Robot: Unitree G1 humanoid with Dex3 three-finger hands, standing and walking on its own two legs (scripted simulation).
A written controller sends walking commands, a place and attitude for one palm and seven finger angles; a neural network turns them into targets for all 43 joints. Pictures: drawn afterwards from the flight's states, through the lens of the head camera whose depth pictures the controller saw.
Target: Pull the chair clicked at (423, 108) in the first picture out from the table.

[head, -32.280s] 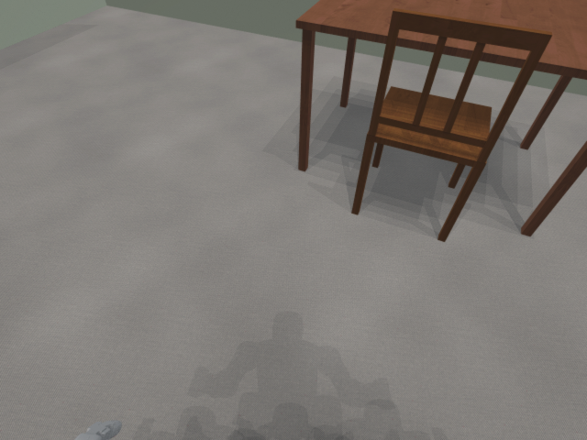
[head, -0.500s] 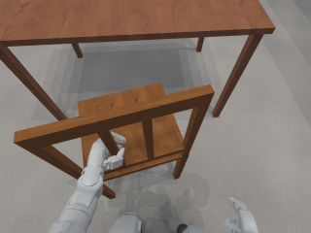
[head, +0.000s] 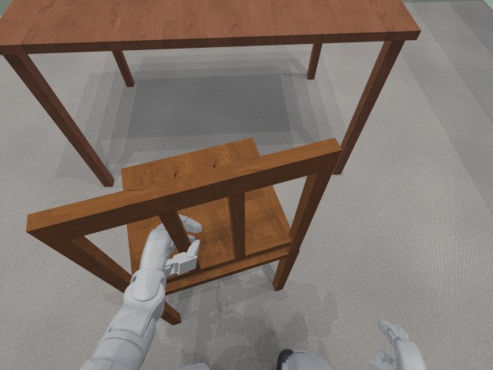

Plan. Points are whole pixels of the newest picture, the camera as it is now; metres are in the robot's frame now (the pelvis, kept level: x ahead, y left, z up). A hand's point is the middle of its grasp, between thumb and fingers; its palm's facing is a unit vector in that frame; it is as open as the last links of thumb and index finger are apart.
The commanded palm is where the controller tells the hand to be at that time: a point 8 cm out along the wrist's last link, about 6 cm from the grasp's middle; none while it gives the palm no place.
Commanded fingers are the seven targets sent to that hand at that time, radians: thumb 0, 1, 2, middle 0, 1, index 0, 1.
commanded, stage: step backward, pulling the chair out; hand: left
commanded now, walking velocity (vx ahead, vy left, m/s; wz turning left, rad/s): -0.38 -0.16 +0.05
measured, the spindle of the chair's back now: (183, 243) +0.34 +0.12 -0.08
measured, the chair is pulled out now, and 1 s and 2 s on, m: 0.39 0.53 0.53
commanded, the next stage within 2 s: stop walking, hand still on the chair in 0.32 s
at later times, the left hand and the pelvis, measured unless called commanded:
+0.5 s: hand (182, 316) +0.21 +0.11 -0.06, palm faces -0.06 -0.98 -0.17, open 5.4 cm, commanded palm +0.19 +0.16 -0.05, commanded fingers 0.00 0.90 0.90 -0.50 -1.45 -0.50 -1.45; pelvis -0.11 +0.00 +0.00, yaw +0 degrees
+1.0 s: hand (178, 337) +0.18 +0.11 -0.06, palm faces -0.07 -0.98 -0.17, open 5.7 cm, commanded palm +0.16 +0.16 -0.05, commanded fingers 0.00 0.90 0.90 -0.50 -1.45 -0.50 -1.45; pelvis -0.08 +0.00 +0.01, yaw -2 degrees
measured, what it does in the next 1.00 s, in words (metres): steps on the spot: right foot, then left foot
